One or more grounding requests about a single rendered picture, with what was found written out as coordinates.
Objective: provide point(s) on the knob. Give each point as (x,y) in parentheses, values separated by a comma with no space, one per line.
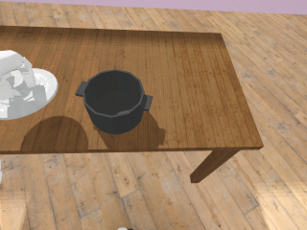
(17,83)

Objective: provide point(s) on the pot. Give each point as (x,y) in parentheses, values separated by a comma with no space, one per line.
(115,100)

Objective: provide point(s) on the table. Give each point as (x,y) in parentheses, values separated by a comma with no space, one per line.
(198,102)

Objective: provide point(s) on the lid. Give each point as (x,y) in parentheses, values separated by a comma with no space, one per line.
(32,99)

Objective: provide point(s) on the robot left hand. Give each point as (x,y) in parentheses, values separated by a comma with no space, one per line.
(9,61)

